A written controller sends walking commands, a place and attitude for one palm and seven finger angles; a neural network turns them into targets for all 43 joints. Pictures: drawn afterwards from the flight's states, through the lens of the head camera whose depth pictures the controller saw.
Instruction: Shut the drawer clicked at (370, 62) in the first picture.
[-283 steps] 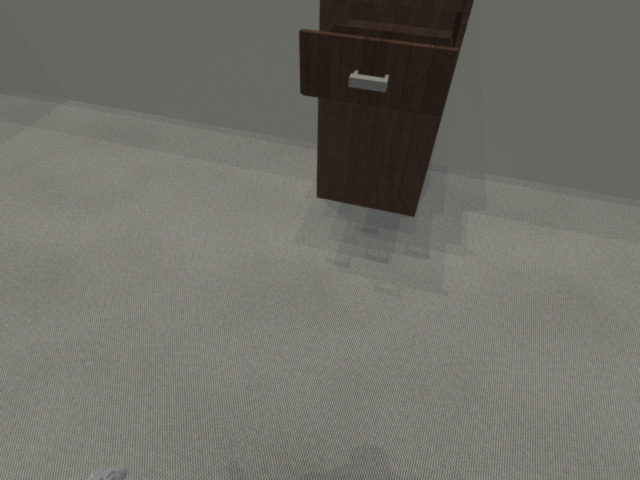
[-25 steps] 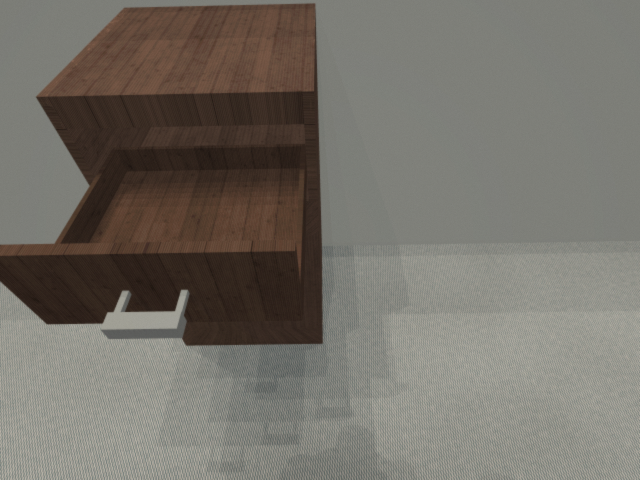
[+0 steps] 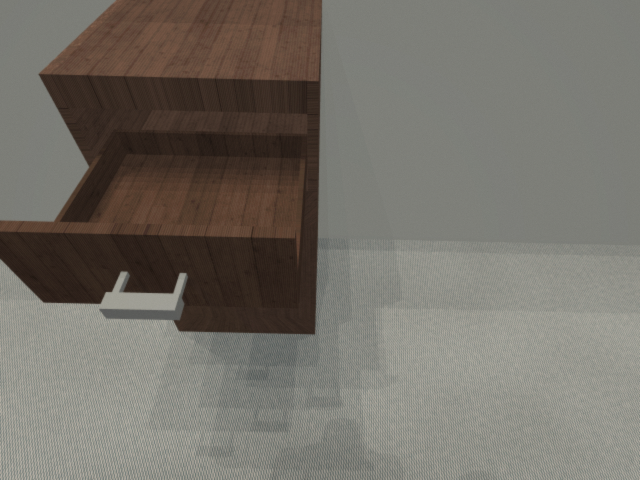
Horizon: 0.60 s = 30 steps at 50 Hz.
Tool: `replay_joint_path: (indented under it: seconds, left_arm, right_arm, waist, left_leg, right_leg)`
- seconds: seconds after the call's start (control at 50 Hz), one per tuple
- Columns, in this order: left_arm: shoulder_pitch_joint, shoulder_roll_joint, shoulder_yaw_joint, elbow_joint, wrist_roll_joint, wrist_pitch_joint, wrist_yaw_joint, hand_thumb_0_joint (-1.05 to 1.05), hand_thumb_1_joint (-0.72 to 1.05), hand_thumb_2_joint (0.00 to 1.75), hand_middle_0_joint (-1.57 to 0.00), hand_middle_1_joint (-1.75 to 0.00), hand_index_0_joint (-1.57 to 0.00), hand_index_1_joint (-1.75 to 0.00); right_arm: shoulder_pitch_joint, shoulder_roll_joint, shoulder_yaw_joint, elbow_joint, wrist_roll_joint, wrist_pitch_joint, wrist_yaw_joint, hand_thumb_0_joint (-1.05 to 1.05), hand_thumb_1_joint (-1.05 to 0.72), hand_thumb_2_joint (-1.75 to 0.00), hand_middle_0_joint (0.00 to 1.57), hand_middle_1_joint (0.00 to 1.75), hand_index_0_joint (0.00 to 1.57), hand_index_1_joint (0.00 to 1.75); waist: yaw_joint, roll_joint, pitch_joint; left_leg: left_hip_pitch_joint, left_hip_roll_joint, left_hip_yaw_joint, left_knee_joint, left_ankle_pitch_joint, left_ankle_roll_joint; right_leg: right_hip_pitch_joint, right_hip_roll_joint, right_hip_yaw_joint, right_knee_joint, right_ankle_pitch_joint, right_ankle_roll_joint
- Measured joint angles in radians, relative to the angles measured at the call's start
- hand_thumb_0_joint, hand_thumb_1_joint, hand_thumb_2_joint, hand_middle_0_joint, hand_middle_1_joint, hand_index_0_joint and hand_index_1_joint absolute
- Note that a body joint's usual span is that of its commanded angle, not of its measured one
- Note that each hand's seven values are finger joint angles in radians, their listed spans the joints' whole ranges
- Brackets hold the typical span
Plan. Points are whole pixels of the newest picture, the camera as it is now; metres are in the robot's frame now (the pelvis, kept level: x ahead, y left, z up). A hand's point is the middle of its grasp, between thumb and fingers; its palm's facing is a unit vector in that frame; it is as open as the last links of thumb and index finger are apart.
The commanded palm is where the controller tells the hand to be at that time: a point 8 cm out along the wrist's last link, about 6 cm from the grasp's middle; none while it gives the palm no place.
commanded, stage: look again from close up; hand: left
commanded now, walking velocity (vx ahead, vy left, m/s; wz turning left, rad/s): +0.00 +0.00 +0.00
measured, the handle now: (148, 292) +0.36 +0.27 +0.00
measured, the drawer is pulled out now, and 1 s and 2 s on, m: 0.30 0.30 0.30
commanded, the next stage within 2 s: shuffle to correct the standing spot in 0.48 s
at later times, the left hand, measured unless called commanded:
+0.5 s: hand out of the picture +0.03 +0.23 -0.17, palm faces +0.01 -0.97 -0.23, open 7.4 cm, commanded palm none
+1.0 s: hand out of the picture +0.00 +0.22 -0.18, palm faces +0.02 -0.99 -0.17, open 7.4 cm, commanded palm none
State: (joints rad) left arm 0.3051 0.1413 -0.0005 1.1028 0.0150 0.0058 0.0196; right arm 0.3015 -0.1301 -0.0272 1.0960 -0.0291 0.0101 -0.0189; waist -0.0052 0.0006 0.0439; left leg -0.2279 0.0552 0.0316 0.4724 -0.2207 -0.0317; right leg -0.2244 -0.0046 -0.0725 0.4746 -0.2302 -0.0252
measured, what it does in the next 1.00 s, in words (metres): shifts its weight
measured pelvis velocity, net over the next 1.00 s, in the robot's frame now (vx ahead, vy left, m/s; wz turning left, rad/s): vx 0.04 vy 0.05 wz -0.04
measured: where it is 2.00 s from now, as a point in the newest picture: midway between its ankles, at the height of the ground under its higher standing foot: outside the picture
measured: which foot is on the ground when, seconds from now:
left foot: down 0.00-1.00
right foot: down 0.00-0.96, up 0.98-1.00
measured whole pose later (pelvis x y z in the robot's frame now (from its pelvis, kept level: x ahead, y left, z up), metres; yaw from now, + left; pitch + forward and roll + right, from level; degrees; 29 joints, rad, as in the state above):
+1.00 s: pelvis +0.04 +0.05 -0.01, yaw -2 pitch -1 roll +0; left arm 0.40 0.13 0.03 1.10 0.02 0.02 0.02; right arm 0.38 -0.16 -0.02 1.11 -0.03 -0.02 -0.02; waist 0.00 -0.01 0.03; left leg -0.20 -0.01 0.10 0.57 -0.36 0.05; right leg -0.26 -0.07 -0.01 0.68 -0.40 0.00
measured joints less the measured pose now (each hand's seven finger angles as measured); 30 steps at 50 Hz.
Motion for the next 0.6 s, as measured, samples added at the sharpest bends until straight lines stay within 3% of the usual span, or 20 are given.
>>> replay_joint_path:
  seconds: [0.08,0.16,0.36,0.6]
  left_arm:
    - [0.029,0.011,0.002,-0.031,0.007,-0.005,0.011,0.01,0.90,0.90,-0.20,-0.30,-0.20,-0.30]
    - [0.016,0.034,0.008,-0.041,0.006,-0.004,0.015,0.01,0.90,0.90,-0.20,-0.30,-0.20,-0.30]
    - [-0.039,0.061,0.003,-0.082,0.001,-0.008,0.016,0.00,0.90,0.90,-0.20,-0.30,-0.20,-0.30]
    - [-0.012,0.039,-0.003,-0.056,0.003,-0.003,0.013,0.00,0.90,0.90,-0.20,-0.30,-0.20,-0.30]
  right_arm:
    - [0.004,-0.036,-0.018,-0.046,-0.001,0.000,-0.004,0.00,-0.91,-0.89,0.20,0.30,0.20,0.30]
    - [-0.009,-0.054,-0.015,-0.062,0.003,-0.014,-0.005,0.00,-0.91,-0.89,0.20,0.30,0.20,0.30]
    - [-0.069,-0.047,0.014,-0.075,0.007,-0.024,-0.001,0.00,-0.91,-0.89,0.20,0.30,0.20,0.30]
    - [-0.058,-0.049,0.016,-0.032,0.011,-0.016,0.007,0.00,-0.92,-0.89,0.20,0.30,0.20,0.30]
  waist:
    - [-0.004,0.021,-0.044]
    - [0.002,0.007,-0.062]
    - [0.013,0.001,-0.045]
    - [0.009,0.001,-0.009]
  left_leg:
    - [-0.060,0.004,-0.014,0.105,-0.060,0.009]
    - [-0.048,-0.008,-0.007,0.121,-0.079,0.018]
    - [0.005,-0.036,0.022,0.064,-0.052,0.046]
    - [0.024,-0.057,0.042,0.002,-0.012,0.060]
  right_leg:
    - [-0.034,0.001,-0.011,0.059,-0.039,0.007]
    - [-0.025,-0.012,-0.003,0.077,-0.054,0.022]
    - [0.014,-0.039,0.024,0.036,-0.027,0.050]
    - [0.015,-0.056,0.043,0.000,0.006,0.063]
